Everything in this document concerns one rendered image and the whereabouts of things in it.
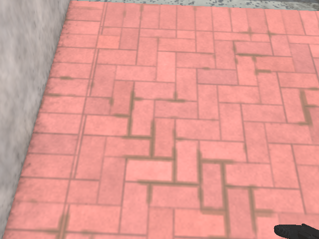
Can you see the right robot hand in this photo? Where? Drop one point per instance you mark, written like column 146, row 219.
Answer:
column 293, row 231

